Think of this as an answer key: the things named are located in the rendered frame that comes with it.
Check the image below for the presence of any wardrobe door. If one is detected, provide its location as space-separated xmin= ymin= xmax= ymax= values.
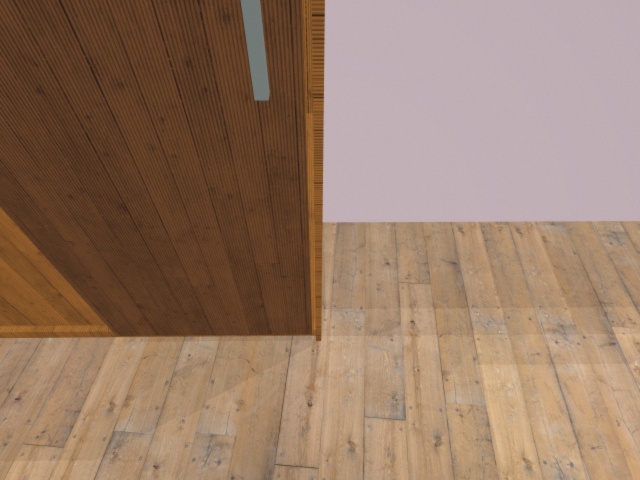
xmin=0 ymin=0 xmax=312 ymax=336
xmin=0 ymin=207 xmax=106 ymax=326

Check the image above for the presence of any handle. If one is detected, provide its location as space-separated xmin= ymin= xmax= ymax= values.
xmin=241 ymin=0 xmax=270 ymax=100

